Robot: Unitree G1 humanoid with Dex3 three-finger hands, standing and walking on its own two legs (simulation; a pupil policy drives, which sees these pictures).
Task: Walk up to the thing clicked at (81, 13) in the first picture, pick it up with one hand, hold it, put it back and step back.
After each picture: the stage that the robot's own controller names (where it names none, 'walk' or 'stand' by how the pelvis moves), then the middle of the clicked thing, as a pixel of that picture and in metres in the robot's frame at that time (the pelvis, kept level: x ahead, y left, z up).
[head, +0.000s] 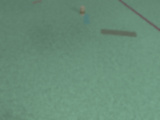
stand; (82, 10) +1.99 -0.01 -0.72
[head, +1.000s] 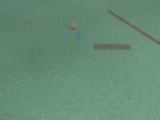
walk; (74, 27) +1.84 +0.22 -0.70
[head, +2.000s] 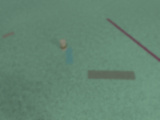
walk; (63, 44) +1.25 +0.30 -0.71
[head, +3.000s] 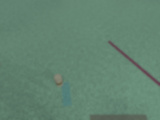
walk; (58, 80) +0.80 +0.27 -0.72
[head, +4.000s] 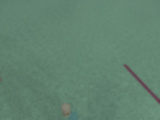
walk; (66, 110) +0.52 +0.15 -0.71
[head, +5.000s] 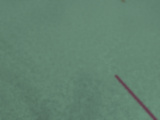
stand; out of the picture +0.38 +0.13 -0.71
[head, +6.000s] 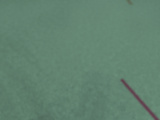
stand; out of the picture +0.37 +0.13 -0.72
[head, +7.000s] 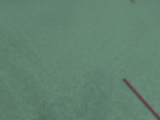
stand; out of the picture +0.36 +0.13 -0.73
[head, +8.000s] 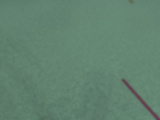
stand; out of the picture +0.36 +0.14 -0.73
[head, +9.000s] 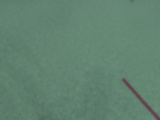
stand; out of the picture +0.35 +0.13 -0.73
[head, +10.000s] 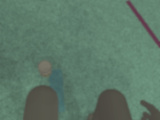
go down; (45, 69) +0.42 +0.16 -0.41
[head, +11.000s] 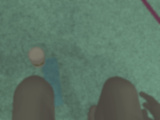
go down; (37, 57) +0.44 +0.18 -0.31
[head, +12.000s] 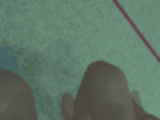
close in; out of the picture +0.42 +0.22 -0.23
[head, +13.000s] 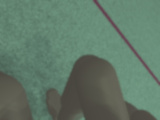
close; out of the picture +0.43 +0.23 -0.22
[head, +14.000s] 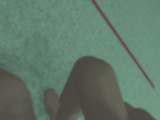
lift; out of the picture +0.42 +0.23 -0.23
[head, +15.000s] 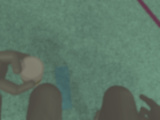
lift; (31, 73) +0.33 +0.18 -0.06
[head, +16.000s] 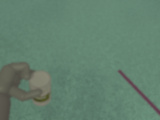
hold; (40, 89) +0.32 +0.14 +0.01
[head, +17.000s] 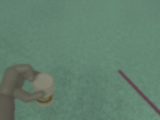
hold; (44, 90) +0.32 +0.14 +0.00
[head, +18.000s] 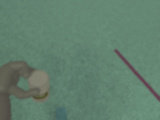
crouch; (39, 87) +0.33 +0.14 -0.06
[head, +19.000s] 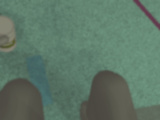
lower; (4, 35) +0.47 +0.20 -0.11
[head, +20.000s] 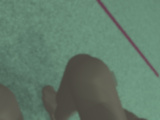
lower; out of the picture +0.45 +0.25 -0.23
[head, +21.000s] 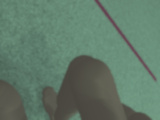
lower; out of the picture +0.44 +0.25 -0.23
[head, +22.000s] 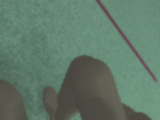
lower; out of the picture +0.44 +0.24 -0.23
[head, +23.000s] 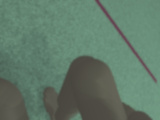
lower; out of the picture +0.44 +0.25 -0.23
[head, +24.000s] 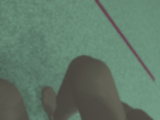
open; out of the picture +0.42 +0.23 -0.23
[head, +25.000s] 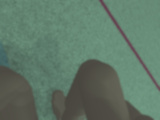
stand; out of the picture +0.42 +0.22 -0.24
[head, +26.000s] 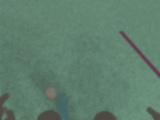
stand; (51, 94) +0.41 +0.15 -0.55
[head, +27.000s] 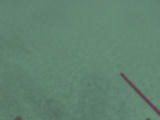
stand; out of the picture +0.37 +0.14 -0.66
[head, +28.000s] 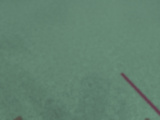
stand; out of the picture +0.37 +0.13 -0.67
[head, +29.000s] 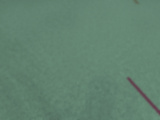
stand; out of the picture +0.40 +0.12 -0.72
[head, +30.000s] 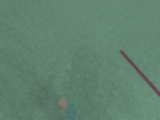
walk; (62, 104) +0.43 +0.08 -0.71
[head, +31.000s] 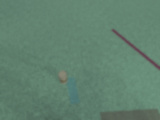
walk; (63, 77) +0.68 +0.17 -0.69
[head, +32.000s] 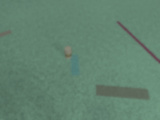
stand; (68, 52) +0.99 +0.16 -0.69
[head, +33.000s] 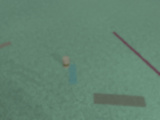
stand; (66, 62) +1.00 +0.16 -0.72
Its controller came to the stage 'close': yes
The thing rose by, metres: 0.70
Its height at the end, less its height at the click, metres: +0.00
